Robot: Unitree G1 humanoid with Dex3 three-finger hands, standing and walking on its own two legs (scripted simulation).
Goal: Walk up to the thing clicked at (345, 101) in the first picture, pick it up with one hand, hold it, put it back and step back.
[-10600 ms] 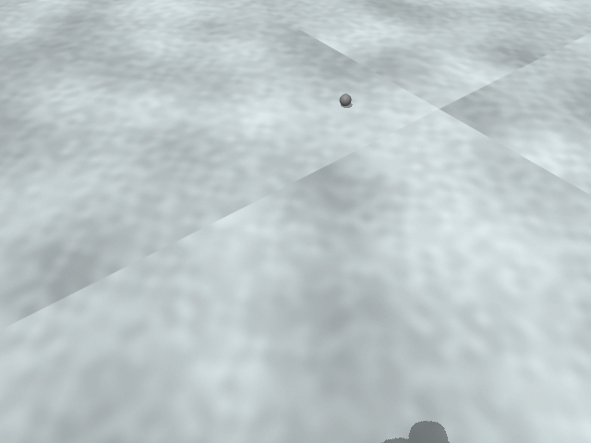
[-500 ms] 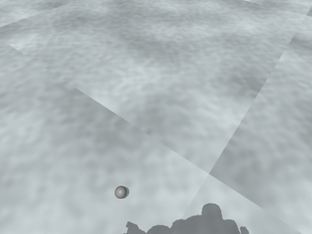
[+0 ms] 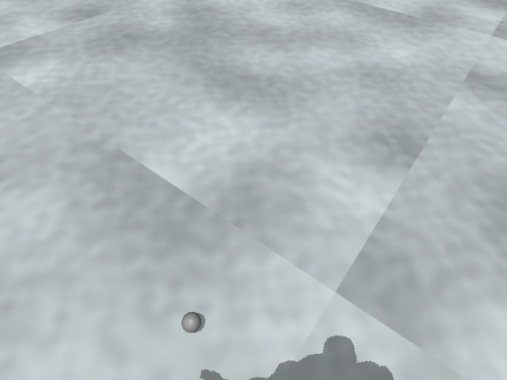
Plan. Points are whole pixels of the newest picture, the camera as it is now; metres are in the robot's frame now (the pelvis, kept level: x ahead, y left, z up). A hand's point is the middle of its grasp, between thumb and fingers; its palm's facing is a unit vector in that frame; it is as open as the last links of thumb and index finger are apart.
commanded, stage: walk up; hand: left
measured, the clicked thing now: (191, 322) +0.45 +0.23 -0.74
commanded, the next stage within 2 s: stand in 0.86 s
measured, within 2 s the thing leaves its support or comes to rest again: neither
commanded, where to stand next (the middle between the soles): +0.07 -0.02 m, yaw +1 degrees
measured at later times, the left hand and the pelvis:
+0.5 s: hand out of the picture +0.09 +0.25 -0.15, palm faces -0.02 -0.95 -0.32, open 7.3 cm; pelvis +0.01 +0.00 +0.00, yaw -1 degrees
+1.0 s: hand out of the picture +0.08 +0.26 -0.15, palm faces -0.03 -0.94 -0.33, open 7.3 cm; pelvis +0.00 +0.01 +0.01, yaw -1 degrees
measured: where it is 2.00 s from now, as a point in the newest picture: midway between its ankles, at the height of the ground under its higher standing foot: outside the picture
